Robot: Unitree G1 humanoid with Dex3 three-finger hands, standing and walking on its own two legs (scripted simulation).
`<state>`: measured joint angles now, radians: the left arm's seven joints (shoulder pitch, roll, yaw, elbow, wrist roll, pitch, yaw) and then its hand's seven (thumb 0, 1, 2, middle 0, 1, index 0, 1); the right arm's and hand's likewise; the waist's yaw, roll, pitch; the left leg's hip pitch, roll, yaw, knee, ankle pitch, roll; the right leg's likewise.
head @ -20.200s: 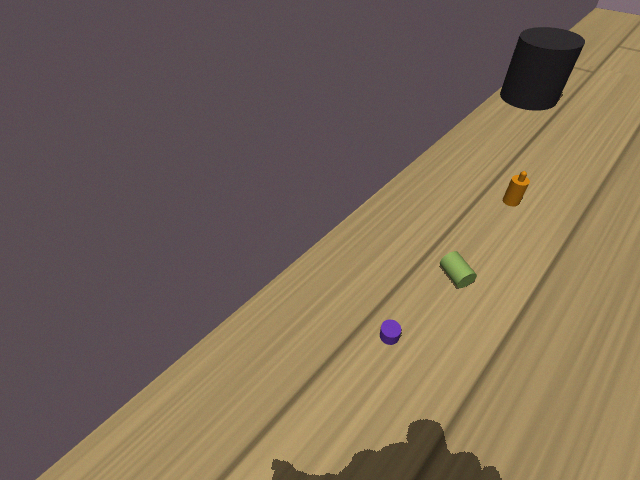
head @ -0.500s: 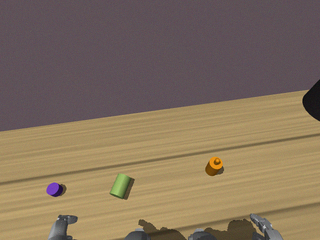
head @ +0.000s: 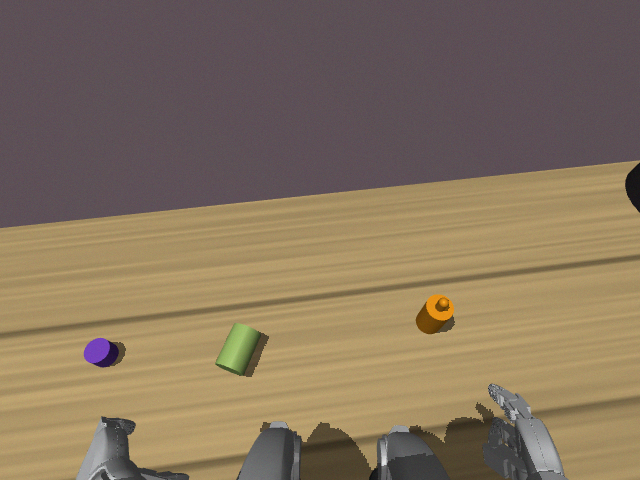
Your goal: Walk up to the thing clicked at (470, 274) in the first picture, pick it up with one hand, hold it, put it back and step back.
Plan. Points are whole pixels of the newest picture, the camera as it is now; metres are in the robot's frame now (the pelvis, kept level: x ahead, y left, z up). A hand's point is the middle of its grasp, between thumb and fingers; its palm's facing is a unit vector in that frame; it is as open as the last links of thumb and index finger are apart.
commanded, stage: rise first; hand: left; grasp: from above
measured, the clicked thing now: (238, 349) +0.43 +0.27 -0.63
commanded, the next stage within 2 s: approach in 1.78 s
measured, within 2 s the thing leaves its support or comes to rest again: neither
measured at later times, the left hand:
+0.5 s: hand (190, 375) +0.30 +0.29 -0.34, palm faces -0.04 -0.42 -0.90, open 13.9 cm
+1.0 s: hand (202, 358) +0.36 +0.30 -0.42, palm faces -0.06 -0.46 -0.89, open 13.6 cm
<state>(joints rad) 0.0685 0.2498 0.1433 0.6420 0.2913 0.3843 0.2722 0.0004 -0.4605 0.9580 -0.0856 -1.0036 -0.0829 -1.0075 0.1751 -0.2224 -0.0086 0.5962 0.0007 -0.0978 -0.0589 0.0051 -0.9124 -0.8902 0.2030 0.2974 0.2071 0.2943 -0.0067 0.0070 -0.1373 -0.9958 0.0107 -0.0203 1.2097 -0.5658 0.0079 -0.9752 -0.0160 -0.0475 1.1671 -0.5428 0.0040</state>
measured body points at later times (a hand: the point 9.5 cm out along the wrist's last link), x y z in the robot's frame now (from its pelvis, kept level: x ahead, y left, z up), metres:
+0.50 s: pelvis -0.08 -0.02 -0.20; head +0.12 +0.00 +0.21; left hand +0.31 +0.31 -0.28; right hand +0.04 -0.28 -0.33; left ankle +0.00 +0.11 -0.64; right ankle +0.01 -0.13 -0.64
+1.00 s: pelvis -0.08 +0.00 -0.29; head +0.16 +0.01 +0.09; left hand +0.36 +0.32 -0.37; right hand -0.05 -0.27 -0.42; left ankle +0.00 +0.11 -0.64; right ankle +0.00 -0.13 -0.64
